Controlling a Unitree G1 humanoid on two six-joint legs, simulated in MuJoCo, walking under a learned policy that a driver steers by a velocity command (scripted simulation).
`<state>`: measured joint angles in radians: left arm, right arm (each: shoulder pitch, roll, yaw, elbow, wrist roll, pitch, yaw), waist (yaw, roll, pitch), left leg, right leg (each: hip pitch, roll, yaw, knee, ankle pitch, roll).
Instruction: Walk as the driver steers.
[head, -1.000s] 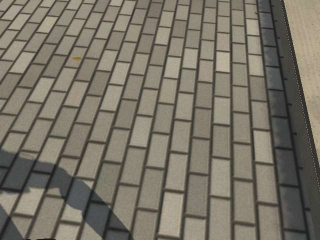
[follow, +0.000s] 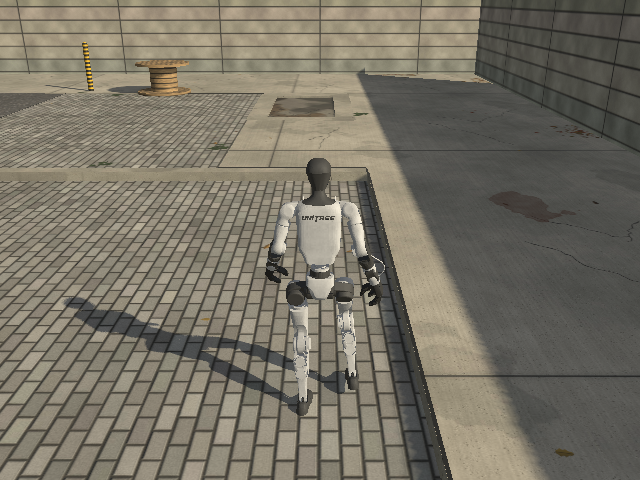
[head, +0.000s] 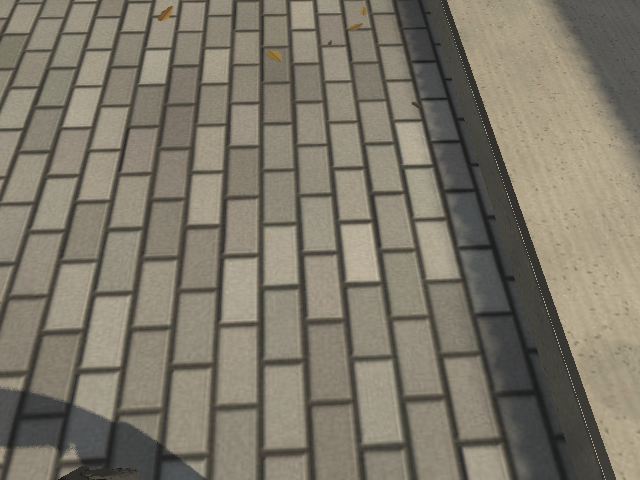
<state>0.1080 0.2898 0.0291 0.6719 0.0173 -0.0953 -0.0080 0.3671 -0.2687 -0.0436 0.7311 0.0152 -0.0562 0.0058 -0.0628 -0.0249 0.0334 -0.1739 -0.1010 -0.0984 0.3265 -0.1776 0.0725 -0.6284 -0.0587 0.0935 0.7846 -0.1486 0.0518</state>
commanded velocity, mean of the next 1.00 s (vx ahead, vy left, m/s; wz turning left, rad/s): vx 0.13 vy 0.00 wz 0.56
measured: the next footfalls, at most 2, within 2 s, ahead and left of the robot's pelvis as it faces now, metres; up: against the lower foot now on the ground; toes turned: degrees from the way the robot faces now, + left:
right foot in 0.16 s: +0.27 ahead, -0.13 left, +0.00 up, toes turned +11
left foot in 0.62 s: +0.19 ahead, +0.12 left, +0.00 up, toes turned +25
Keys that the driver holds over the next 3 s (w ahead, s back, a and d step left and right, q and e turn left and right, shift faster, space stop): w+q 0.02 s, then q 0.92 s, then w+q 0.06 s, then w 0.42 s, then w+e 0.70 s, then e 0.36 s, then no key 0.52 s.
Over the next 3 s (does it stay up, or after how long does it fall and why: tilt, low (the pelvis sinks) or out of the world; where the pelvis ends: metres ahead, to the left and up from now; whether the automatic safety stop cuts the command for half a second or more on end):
stays up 0.74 0.37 -0.01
